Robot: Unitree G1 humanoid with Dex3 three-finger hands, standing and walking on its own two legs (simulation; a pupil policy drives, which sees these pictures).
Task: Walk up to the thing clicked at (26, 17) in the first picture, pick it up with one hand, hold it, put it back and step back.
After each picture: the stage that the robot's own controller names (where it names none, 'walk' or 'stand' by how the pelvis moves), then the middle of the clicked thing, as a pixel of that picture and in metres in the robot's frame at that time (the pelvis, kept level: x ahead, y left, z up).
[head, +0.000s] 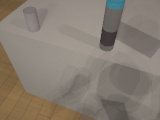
stand; (32, 19) +0.74 +0.26 +0.01
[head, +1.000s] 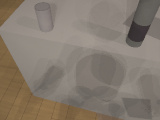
walk; (44, 17) +0.65 +0.16 +0.05
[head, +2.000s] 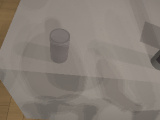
rise first; (59, 46) +0.44 +0.09 +0.04
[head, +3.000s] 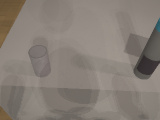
stand; (40, 61) +0.43 +0.18 +0.03
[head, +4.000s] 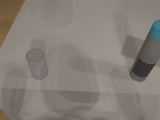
stand; (37, 64) +0.43 +0.18 +0.01
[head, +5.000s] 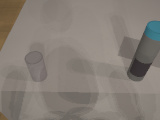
stand; (36, 67) +0.43 +0.19 +0.00
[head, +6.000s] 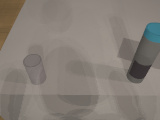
stand; (35, 69) +0.42 +0.19 +0.00
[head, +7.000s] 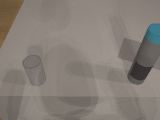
stand; (35, 71) +0.41 +0.19 +0.00
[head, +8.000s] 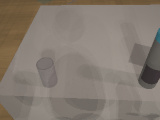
rise first; (47, 73) +0.41 +0.17 +0.01
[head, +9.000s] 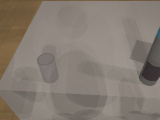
go down; (48, 68) +0.42 +0.17 +0.01
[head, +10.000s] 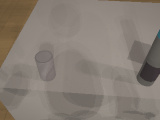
go down; (46, 66) +0.43 +0.16 +0.02
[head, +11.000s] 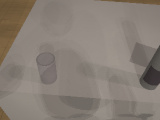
go down; (47, 69) +0.41 +0.15 +0.02
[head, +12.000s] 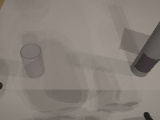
close in; (33, 61) +0.41 +0.16 +0.04
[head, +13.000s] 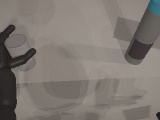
close; (21, 53) +0.44 +0.19 +0.06
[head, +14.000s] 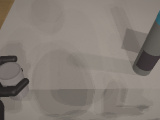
lift; (14, 82) +0.33 +0.22 +0.06
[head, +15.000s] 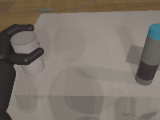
lift; (29, 54) +0.33 +0.16 +0.21
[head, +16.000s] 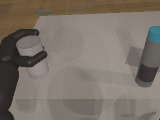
hold; (34, 57) +0.34 +0.15 +0.20
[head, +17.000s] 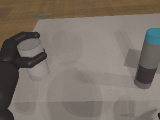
hold; (34, 60) +0.34 +0.15 +0.19
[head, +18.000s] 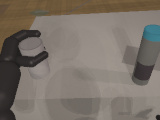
crouch; (35, 58) +0.35 +0.15 +0.19
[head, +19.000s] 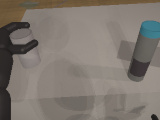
lower; (26, 49) +0.41 +0.17 +0.17
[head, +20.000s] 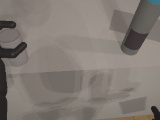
lower; (14, 48) +0.45 +0.19 +0.07
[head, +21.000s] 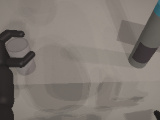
lower; (22, 57) +0.42 +0.19 +0.06
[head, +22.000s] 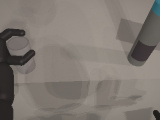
lower; (22, 55) +0.43 +0.19 +0.06
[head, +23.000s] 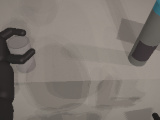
lower; (22, 54) +0.43 +0.19 +0.06
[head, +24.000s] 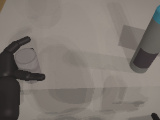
withdraw; (29, 66) +0.39 +0.17 +0.05
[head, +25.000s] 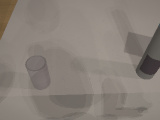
sink last; (39, 73) +0.38 +0.16 +0.04
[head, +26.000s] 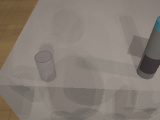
stand; (46, 66) +0.42 +0.17 +0.03
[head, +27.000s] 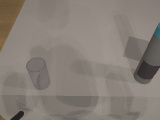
stand; (39, 74) +0.38 +0.17 +0.02
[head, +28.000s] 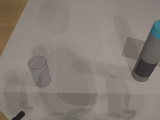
stand; (40, 72) +0.40 +0.17 +0.01
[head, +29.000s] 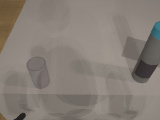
stand; (39, 73) +0.39 +0.18 +0.01
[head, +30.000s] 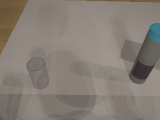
walk; (38, 73) +0.40 +0.17 +0.01
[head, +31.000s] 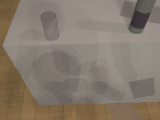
walk; (50, 26) +0.60 +0.16 +0.03
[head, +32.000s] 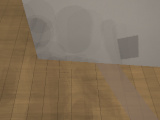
walk; out of the picture +0.97 +0.14 +0.04
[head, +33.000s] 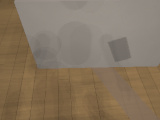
stand; out of the picture +1.05 +0.21 +0.03
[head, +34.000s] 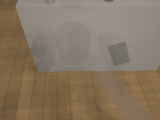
stand; out of the picture +1.03 +0.20 +0.00
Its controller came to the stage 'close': yes
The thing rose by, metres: 0.21
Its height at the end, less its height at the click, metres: +0.00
